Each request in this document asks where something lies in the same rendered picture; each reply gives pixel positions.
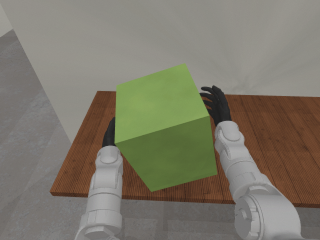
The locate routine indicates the right robot upper arm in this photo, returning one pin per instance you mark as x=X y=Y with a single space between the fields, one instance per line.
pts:
x=266 y=217

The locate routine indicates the left robot forearm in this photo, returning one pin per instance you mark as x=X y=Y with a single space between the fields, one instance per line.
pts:
x=102 y=217

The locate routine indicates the right robot forearm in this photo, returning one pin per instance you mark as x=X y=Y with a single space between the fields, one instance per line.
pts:
x=238 y=165

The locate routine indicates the left robot hand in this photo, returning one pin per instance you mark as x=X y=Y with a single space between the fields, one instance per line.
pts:
x=109 y=136

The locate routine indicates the right robot hand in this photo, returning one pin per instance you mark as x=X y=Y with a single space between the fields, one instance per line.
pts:
x=220 y=110

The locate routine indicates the carton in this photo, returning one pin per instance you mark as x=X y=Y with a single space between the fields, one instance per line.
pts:
x=163 y=129

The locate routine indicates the table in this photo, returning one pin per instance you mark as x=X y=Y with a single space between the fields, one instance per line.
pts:
x=281 y=133

